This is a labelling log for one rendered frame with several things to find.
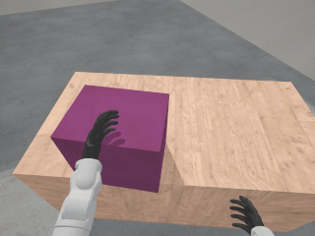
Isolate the pedestal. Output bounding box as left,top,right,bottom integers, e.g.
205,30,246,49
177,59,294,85
12,72,315,232

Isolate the left robot hand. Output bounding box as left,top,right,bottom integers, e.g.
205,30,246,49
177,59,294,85
82,110,120,159

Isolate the robot left forearm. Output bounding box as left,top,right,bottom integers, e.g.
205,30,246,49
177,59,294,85
52,158,102,236

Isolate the carton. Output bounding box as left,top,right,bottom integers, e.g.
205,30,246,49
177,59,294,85
50,85,169,193

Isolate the robot right forearm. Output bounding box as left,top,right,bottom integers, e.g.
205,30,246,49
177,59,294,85
250,226,275,236

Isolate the right robot hand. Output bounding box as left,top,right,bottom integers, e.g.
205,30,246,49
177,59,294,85
229,196,265,236

